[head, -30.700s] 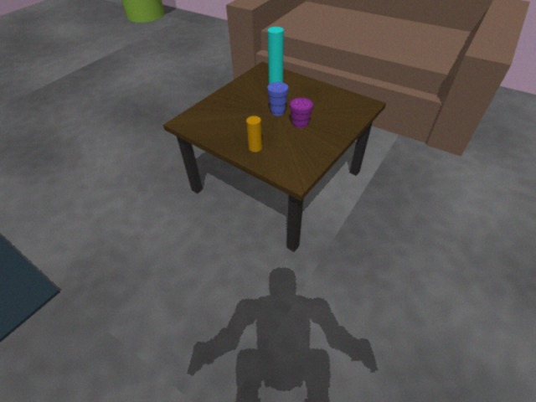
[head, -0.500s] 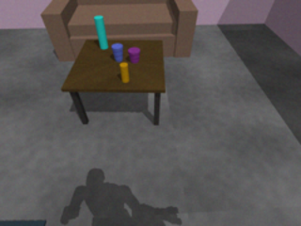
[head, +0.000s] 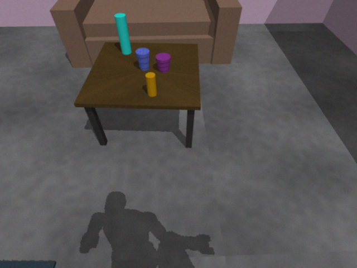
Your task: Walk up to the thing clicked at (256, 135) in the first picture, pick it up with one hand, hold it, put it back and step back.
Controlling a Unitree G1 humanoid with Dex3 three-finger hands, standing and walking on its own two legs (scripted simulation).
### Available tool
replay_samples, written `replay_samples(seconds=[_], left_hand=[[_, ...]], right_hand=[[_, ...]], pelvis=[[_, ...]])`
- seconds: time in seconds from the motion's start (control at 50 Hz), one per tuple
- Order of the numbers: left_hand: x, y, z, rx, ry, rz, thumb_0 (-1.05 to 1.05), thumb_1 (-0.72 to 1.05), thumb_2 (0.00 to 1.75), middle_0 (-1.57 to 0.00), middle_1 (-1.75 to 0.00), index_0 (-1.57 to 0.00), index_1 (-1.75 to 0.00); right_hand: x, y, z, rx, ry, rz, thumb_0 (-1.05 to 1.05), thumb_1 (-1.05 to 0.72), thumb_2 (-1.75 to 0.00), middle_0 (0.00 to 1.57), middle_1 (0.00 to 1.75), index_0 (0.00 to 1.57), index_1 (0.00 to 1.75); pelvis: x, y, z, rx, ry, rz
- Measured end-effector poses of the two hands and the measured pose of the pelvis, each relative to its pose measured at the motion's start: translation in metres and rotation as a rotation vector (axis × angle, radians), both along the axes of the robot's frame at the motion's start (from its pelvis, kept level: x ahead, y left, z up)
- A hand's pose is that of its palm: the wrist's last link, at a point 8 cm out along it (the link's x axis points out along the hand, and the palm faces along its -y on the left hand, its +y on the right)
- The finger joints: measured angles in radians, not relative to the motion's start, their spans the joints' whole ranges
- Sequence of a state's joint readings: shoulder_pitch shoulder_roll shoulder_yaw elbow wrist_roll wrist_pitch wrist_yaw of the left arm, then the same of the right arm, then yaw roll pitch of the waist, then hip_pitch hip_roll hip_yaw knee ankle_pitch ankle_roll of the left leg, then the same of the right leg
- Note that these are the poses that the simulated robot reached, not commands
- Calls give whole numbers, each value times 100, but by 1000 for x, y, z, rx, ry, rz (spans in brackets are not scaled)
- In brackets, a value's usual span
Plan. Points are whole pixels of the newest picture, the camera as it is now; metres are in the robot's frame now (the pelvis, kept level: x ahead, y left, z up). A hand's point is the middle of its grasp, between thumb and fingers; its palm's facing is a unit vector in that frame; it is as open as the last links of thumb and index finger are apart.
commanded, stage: step back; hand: left
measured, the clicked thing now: (151, 84) +1.07 +0.19 -0.29
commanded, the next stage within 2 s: stand in 0.20 s
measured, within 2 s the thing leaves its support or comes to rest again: neither
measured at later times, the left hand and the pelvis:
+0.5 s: hand out of the picture +0.10 +0.24 -0.14, palm faces -0.02 -0.95 -0.32, open 7.3 cm; pelvis -0.01 +0.00 +0.01, yaw +0 degrees
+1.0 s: hand out of the picture +0.02 +0.25 -0.15, palm faces -0.03 -0.94 -0.35, open 7.3 cm; pelvis -0.03 -0.01 +0.01, yaw +0 degrees
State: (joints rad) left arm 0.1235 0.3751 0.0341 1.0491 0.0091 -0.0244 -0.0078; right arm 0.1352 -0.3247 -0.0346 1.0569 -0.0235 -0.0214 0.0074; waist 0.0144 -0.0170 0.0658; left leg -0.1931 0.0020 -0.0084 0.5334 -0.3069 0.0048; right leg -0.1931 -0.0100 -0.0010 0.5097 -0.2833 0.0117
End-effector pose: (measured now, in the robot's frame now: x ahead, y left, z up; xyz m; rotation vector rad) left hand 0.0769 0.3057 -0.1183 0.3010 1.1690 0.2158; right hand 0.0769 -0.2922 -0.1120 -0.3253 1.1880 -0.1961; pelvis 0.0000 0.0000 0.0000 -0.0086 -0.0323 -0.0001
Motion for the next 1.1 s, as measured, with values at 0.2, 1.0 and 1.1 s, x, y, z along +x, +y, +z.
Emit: replay_samples(seconds=[0.2,1.0,1.1], left_hand=[[36,-2,11,28,-64,-30,0,91,89,-20,-30,-21,-30],[-62,-13,10,5,116,-6,0,91,89,-20,-30,-21,-30],[-56,-15,9,1,119,-11,0,91,89,-20,-30,-21,-30]], right_hand=[[30,0,-3,15,-58,-8,0,-91,-90,20,30,20,30],[-67,-12,-2,33,107,-41,0,-91,-90,20,30,20,30],[-65,-13,-2,30,116,-39,0,-91,-90,20,30,20,30]], pelvis=[[6,-1,-1,3,-6,-3],[-32,-9,12,12,-11,-3],[-29,-10,12,12,-7,-3]])
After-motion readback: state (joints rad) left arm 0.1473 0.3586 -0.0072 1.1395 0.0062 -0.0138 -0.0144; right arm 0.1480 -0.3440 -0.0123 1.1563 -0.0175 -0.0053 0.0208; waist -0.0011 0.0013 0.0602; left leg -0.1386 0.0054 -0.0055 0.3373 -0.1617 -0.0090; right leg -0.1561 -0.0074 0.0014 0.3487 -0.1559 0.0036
